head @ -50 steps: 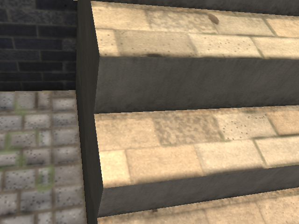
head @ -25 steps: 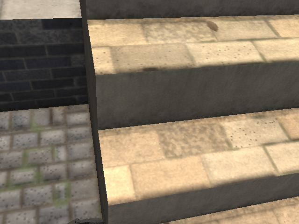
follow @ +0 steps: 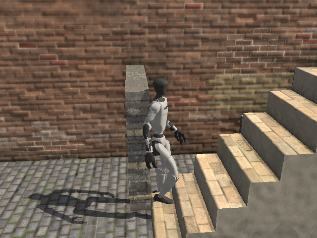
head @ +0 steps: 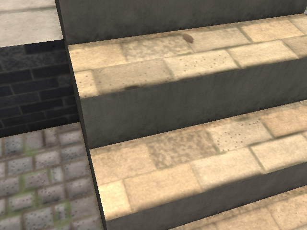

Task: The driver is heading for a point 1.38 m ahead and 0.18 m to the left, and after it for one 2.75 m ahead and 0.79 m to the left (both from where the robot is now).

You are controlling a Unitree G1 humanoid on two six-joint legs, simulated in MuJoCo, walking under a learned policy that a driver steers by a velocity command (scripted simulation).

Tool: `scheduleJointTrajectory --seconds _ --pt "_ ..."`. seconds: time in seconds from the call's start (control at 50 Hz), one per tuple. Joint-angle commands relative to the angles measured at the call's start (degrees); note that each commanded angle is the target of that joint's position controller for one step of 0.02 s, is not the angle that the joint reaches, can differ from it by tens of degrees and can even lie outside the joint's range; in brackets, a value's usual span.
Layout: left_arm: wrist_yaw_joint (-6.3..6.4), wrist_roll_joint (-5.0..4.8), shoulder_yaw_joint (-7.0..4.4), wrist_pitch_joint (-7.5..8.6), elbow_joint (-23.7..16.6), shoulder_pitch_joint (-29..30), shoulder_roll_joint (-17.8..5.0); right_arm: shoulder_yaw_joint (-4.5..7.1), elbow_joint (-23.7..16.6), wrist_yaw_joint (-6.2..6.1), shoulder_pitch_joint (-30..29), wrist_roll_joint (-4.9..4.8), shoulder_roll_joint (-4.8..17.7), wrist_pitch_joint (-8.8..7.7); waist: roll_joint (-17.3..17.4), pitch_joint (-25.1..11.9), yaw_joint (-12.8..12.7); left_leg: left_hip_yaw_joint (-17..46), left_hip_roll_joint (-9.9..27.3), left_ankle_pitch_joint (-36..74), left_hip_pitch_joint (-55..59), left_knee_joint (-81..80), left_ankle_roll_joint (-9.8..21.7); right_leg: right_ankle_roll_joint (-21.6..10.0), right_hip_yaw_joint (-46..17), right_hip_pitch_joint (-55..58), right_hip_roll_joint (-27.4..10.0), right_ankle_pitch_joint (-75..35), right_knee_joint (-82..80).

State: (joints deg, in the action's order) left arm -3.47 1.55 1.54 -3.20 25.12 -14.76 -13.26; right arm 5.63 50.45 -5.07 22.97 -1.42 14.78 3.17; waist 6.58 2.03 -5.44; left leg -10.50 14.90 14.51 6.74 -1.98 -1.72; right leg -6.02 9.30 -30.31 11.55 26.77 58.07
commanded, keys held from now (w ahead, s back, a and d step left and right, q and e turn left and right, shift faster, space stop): w+shift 1.00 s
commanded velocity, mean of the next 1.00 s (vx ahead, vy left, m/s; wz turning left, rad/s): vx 0.53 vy -0.49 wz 0.00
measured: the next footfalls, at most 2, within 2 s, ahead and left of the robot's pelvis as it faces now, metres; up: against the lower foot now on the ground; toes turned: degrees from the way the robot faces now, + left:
left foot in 0.12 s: +0.03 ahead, +0.13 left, -0.21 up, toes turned +9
right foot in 0.24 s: +0.00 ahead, -0.06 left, +0.00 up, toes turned -3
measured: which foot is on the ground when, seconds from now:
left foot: up 0.00-0.10, down 0.12-0.26, up 0.28-0.42, down 0.44-1.00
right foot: down 0.00-0.12, up 0.14-0.22, down 0.24-0.36, up 0.38-0.64, down 0.66-0.78, up 0.80-0.90, down 0.92-1.00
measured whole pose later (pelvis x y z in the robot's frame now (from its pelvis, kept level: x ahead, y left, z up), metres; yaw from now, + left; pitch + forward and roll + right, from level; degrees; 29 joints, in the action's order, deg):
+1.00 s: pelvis -0.06 +0.19 -0.08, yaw +11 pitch +17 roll -20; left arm 3.5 -2.5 5.9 6.1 18.8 -31.4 5.9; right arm 11.2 40.2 -0.1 16.8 -3.1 12.4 6.1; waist 9.7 -4.1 -13.7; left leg -5.8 16.5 -0.2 -17.0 -3.6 -16.8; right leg -2.5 15.0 -39.9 -1.6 47.5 74.4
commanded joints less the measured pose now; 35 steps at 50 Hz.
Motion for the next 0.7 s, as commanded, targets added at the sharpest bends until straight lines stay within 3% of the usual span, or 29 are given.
scheduleJointTrajectory --seconds 0.02,0.04,0.06,0.1,0.12,0.16,0.18,0.2,0.24,0.26,0.28,0.3,0.32,0.34,0.36,0.38,0.4,0.42,0.46,0.48,0.52,0.54,0.56,0.58,0.6,0.62,0.64,0.66,0.7 --pt "-1.83 -0.73 -0.1 0.67 -7.37 1.98 -3.2 1.07 1.23 0.04 5.61 0.57 5.71 0.42 -1.07 0.32 -1.74 -1.12 3.2 -3.18 -6.41 -2.65 -0.37 -10.13 -23.41 -0.08 -7.54 7.62 -1.85" --pt "-2.63 -0.71 0.36 0.45 -7.91 0.86 -2.75 0.98 1.29 -0.18 5.88 -0.01 6.1 0.67 -1.86 0.31 -2.77 -0.75 4.0 -6.79 -8.45 -2.51 -0.75 -11.27 -23.76 -1.57 -6.61 10.14 1.77" --pt "-1.17 -0.22 0.21 0.35 -11.37 9.03 -3.82 -0.41 3.56 0.72 16.57 -2.44 1.72 0.99 -6.6 -1.23 5.77 3.45 8.55 1.43 -10.72 -6.08 -3.11 -12.0 -23.68 5.75 -10.02 4.82 6.59" --pt "-0.84 -1.23 -1.24 -0.91 -10.78 0.55 -6.88 0.64 7.08 0.36 20.6 -3.89 7.88 1.3 -8.78 -15.77 1.83 0.95 3.67 -4.92 -6.33 0.87 -10.71 -9.47 -17.87 11.57 -8.49 9.53 11.82" --pt "-1.29 -1.76 0.72 -1.35 -10.1 2.62 3.58 -0.3 7.19 -0.27 21.84 -4.51 6.48 1.0 3.33 -9.84 3.97 4.6 10.78 17.92 -5.21 -9.28 -13.92 -7.9 -15.95 10.1 -7.63 -1.41 27.83" --pt "-4.18 -0.75 0.29 -2.13 -6.73 -2.38 5.14 -0.63 3.48 0.39 8.48 -2.74 9.07 1.7 8.62 -3.1 -2.59 -6.62 3.0 44.63 -10.58 14.81 -27.34 -7.25 4.76 -5.59 1.79 13.0 44.79" --pt "-4.14 -0.06 -0.28 -2.49 -4.89 -7.94 5.31 -0.35 0.69 -0.3 2.34 -2.74 9.65 0.83 15.26 -3.16 -5.14 -10.78 -0.62 61.32 -13.86 15.93 -34.33 -7.1 13.14 -3.03 5.02 21.78 46.75" --pt "-3.88 -0.21 0.87 -1.98 -5.38 -7.14 5.0 1.24 -3.23 0.03 -3.6 -2.83 9.74 0.83 14.5 -1.32 -6.23 -11.36 -4.0 60.58 -16.49 16.26 -31.94 -6.55 18.16 1.7 7.41 22.15 30.87" --pt "-0.99 -0.13 -0.84 -0.61 -8.38 -19.22 -2.55 3.43 -6.52 -0.72 -5.42 -2.01 8.75 -0.13 19.15 -2.85 -11.78 -9.76 -3.5 49.41 -16.64 14.4 -36.44 -6.26 21.79 16.89 10.01 18.88 -7.88" --pt "-1.21 -1.15 -2.21 0.28 -10.71 -15.2 -7.58 3.87 -1.92 -1.39 1.03 -2.36 8.43 -0.37 8.04 3.93 -11.96 -2.83 1.85 21.93 -28.28 24.44 -35.61 -11.11 3.0 18.01 0.48 10.04 -16.6" --pt "-0.22 -1.01 -0.63 1.89 -13.65 -18.9 -9.53 4.16 -9.66 0.57 -9.96 -4.26 8.69 0.16 -24.82 -5.16 -21.28 6.06 -5.09 -30.51 -16.62 53.17 -33.75 -29.94 -43.56 -15.75 -26.9 26.61 -38.69" --pt "0.74 -2.48 1.15 4.37 -13.99 -1.77 -1.24 5.87 -14.46 1.35 -15.16 -8.69 9.88 0.16 -31.09 2.82 -13.31 26.31 5.98 -58.26 -20.23 75.82 -18.48 -34.37 -63.24 -35.07 -40.77 12.56 -43.24" --pt "3.33 -4.21 1.28 8.02 -15.52 8.06 2.61 7.09 -21.42 2.79 -19.2 -8.07 6.95 1.26 -28.84 1.32 -8.06 27.86 5.15 -81.75 -19.38 89.05 -14.74 -32.84 -56.64 -53.05 -42.57 2.01 -46.99" --pt "7.8 -1.43 1.43 9.41 -13.45 8.99 7.45 6.45 -16.79 5.0 -8.45 -7.73 4.41 0.26 0.66 2.28 0.06 34.28 12.23 -67.45 -15.88 61.03 -6.17 -22.04 -40.68 -41.62 -33.5 -7.68 -25.32" --pt "10.97 -0.25 -1.45 8.86 -8.58 7.52 6.23 4.32 -5.0 5.7 22.79 -7.2 -0.73 -1.28 24.16 -12.01 15.85 27.03 16.77 -7.53 3.28 12.5 -6.52 -10.82 -23.97 -20.13 -19.24 -3.3 3.62" --pt "11.42 1.14 -3.87 6.07 -3.57 2.22 -0.4 3.51 8.61 4.2 33.24 -5.28 -1.04 0.03 30.11 -17.09 15.01 9.81 6.97 16.82 26.05 3.52 -5.44 -10.02 -9.63 -16.24 -4.84 10.9 23.28" --pt "8.23 3.54 -3.14 4.63 -3.35 7.64 2.05 1.2 12.73 2.52 36.97 -1.81 -5.29 0.72 24.49 -7.42 16.83 6.17 3.5 13.7 22.09 1.4 -6.85 -10.66 -4.34 -21.22 -0.99 13.8 44.57" --pt "3.9 1.28 1.51 0.88 -5.59 12.27 12.57 -0.54 13.23 2.35 33.79 0.48 -5.29 2.01 19.09 6.32 14.32 3.86 4.78 9.3 -1.94 -8.71 -8.96 -9.16 0.91 -16.35 -0.91 11.0 67.43" --pt "-3.17 -4.85 3.12 -1.58 -5.14 -3.45 14.78 -5.51 -1.49 3.73 10.54 0.52 -1.37 5.02 0.38 0.6 -2.84 -1.79 1.25 44.79 4.43 35.42 -17.14 -4.56 4.63 -35.53 4.75 26.92 85.58" --pt "-5.34 -6.11 3.08 -1.39 -6.99 -4.27 13.18 -3.31 -4.67 2.23 7.69 -0.52 9.01 5.14 8.84 -1.84 -3.5 -5.72 -2.36 69.68 3.51 37.42 -24.51 -2.3 9.28 -35.72 7.3 32.97 83.71" --pt "-4.93 -5.23 3.86 -0.41 -6.13 -11.69 8.68 0.89 -8.98 -0.19 -8.92 -0.36 15.12 4.48 12.55 -2.03 -9.44 -7.71 -4.06 62.34 -16.22 19.36 -27.65 -2.43 17.24 -6.21 4.27 21.02 38.91" --pt "-2.3 -6.0 0.33 -2.16 -1.84 -37.6 -0.63 4.66 -13.82 0.44 -22.08 -3.86 25.53 3.41 25.93 -8.16 -23.24 -13.48 2.05 91.85 -11.03 16.82 -30.28 -3.65 18.75 8.87 6.85 20.78 37.09" --pt "-2.52 -4.0 1.57 -3.09 2.47 -46.7 -2.43 3.87 -20.27 1.55 -37.43 -5.21 26.81 5.5 20.52 -6.57 -33.4 -17.66 -6.59 84.59 -9.36 16.13 -35.7 -2.78 24.78 5.22 12.11 21.8 20.79" --pt "-3.43 -0.71 1.15 -2.48 -8.04 -20.15 -3.09 3.7 -23.13 -0.61 -24.81 -8.51 19.9 5.76 5.37 2.62 -18.05 -6.87 -3.18 88.22 -25.94 5.28 -40.12 -2.77 22.02 15.37 12.1 23.26 -2.55" --pt "-3.48 -1.53 -0.55 -2.19 -11.91 -14.54 -1.85 5.27 -20.48 -0.82 -15.77 -11.77 19.28 6.97 -12.92 -2.51 -17.25 -1.04 0.66 38.62 -24.54 12.46 -42.91 -4.97 8.23 13.99 3.32 0.55 -9.6" --pt "-2.65 -2.04 2.93 -2.46 -8.83 -15.7 5.95 6.01 -17.91 0.79 -10.51 -10.24 18.88 7.2 -12.26 -3.15 -12.74 0.72 2.55 1.22 -2.03 3.45 -40.36 -4.75 9.19 -0.48 2.5 -13.54 -19.04" --pt "-1.96 2.01 3.03 1.3 -9.87 -14.14 13.36 4.77 -12.04 0.34 3.87 -7.84 7.81 6.17 -0.09 -5.23 -2.74 5.96 10.99 -7.25 -15.75 -6.76 -45.98 -7.11 -8.05 6.32 -8.95 -11.45 -6.44" --pt "-0.76 0.99 2.93 2.68 -5.24 -27.35 12.29 5.91 -7.37 2.24 4.48 -7.83 11.67 5.54 13.94 -9.4 -7.93 2.44 10.35 2.77 -1.96 -10.73 -48.95 -7.06 -5.6 3.04 -7.18 -7.67 -3.84" --pt "2.75 -1.8 2.43 6.29 -6.67 -20.4 11.23 5.2 -2.34 3.96 10.78 -7.3 7.24 6.46 0.11 -8.48 -5.31 10.73 17.46 7.28 -1.24 -5.54 -42.61 -6.68 -16.45 -7.81 -12.49 3.65 2.94"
